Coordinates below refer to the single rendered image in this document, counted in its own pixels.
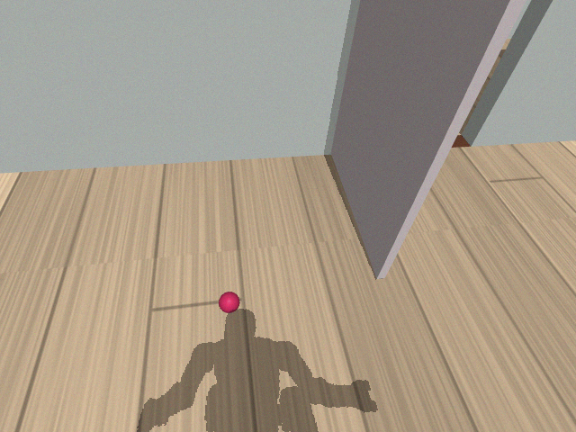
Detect ball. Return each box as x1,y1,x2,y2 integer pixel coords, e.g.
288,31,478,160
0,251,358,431
219,292,239,313

